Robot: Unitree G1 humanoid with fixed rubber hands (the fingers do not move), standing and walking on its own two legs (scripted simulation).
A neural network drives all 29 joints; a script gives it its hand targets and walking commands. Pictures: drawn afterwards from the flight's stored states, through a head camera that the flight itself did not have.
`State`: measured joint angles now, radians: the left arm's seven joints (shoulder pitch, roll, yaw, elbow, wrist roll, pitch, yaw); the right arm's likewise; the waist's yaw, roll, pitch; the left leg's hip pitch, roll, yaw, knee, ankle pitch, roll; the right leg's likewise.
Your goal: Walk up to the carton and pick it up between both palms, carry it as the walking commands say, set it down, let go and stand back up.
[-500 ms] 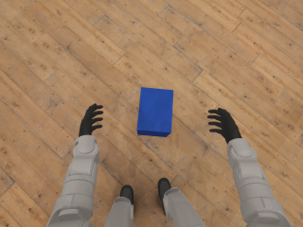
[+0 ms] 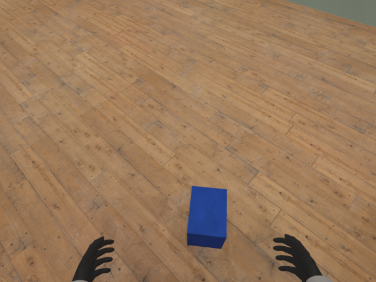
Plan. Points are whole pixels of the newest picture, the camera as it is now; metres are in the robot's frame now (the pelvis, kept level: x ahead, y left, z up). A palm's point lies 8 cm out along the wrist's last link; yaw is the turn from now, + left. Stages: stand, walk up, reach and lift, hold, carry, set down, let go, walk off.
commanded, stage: let go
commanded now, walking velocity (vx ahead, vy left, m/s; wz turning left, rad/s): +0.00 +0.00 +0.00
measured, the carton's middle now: (206, 217) +0.48 -0.09 -0.67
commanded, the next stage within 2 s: stand in 0.50 s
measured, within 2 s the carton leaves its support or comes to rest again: neither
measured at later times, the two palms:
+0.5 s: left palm (88, 276) +0.18 +0.22 -0.07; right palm (312, 262) +0.18 -0.25 -0.07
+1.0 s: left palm out of the picture +0.17 +0.20 -0.12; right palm out of the picture +0.08 -0.31 -0.13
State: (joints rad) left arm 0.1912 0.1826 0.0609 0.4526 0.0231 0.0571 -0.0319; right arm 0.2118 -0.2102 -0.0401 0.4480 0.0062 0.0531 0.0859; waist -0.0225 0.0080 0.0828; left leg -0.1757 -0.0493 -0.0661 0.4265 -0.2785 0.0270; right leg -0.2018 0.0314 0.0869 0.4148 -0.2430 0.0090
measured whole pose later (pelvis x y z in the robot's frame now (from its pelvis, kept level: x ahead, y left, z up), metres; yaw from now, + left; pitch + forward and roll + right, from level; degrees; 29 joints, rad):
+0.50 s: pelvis +0.01 -0.01 +0.00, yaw -1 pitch -1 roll +0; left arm 0.22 0.21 0.01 0.47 -0.01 0.08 -0.01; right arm 0.20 -0.23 -0.01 0.41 0.01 0.19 0.01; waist -0.01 0.02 0.05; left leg -0.11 -0.03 -0.06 0.44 -0.31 0.01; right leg -0.15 0.05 0.09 0.45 -0.28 -0.01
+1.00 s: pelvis +0.04 -0.04 -0.02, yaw -6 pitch +4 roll +0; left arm 0.27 0.24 -0.01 0.77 0.01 -0.02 0.03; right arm 0.33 -0.29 -0.01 0.71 -0.01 -0.01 -0.05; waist -0.02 0.04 -0.07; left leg -0.20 0.03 0.03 0.57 -0.45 -0.02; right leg -0.29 0.13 0.16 0.63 -0.39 -0.06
